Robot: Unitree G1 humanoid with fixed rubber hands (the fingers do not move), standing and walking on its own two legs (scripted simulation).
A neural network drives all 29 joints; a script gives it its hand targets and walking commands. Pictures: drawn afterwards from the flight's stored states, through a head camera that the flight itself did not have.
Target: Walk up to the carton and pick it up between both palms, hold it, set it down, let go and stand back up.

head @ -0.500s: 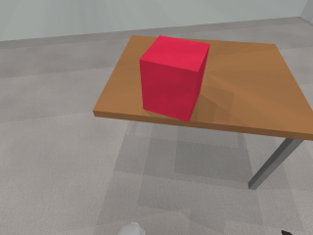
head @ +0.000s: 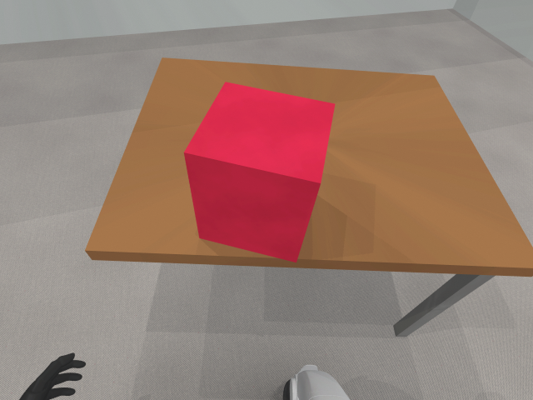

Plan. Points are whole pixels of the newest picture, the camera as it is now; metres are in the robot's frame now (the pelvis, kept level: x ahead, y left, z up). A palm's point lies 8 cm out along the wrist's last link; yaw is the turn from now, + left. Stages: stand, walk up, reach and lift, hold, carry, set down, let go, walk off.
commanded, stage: walk up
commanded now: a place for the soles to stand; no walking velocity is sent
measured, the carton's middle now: (262, 175) +0.51 +0.00 -0.01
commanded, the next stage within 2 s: none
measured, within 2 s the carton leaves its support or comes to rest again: neither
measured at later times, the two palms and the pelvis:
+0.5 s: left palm out of the picture +0.14 +0.30 -0.08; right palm out of the picture +0.15 -0.36 -0.11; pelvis +0.07 -0.04 -0.01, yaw +2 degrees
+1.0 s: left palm out of the picture +0.13 +0.33 -0.09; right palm (458, 361) +0.20 -0.32 -0.09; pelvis +0.06 -0.01 +0.00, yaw +3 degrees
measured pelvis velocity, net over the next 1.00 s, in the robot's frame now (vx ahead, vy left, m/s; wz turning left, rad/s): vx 0.06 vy -0.01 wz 0.05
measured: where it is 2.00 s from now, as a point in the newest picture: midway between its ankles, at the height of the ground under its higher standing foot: outside the picture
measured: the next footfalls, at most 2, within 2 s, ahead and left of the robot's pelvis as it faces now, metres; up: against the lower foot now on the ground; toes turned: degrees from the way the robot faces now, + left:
right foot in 0.08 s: +0.19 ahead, -0.13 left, +0.00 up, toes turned -4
left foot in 0.56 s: +0.11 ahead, +0.11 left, +0.00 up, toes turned +13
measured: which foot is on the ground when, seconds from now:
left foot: down 0.00-0.12, up 0.14-0.54, down 0.56-1.00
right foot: up 0.00-0.06, down 0.08-0.62, up 0.64-0.84, down 0.86-1.00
